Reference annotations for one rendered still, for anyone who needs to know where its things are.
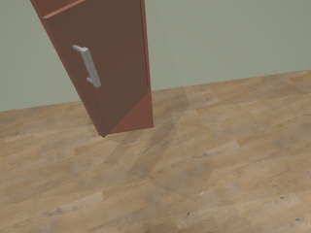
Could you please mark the cupboard door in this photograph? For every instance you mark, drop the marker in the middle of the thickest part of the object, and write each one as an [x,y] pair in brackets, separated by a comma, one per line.
[112,32]

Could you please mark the handle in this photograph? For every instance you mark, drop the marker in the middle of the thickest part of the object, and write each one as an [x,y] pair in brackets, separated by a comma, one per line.
[89,65]

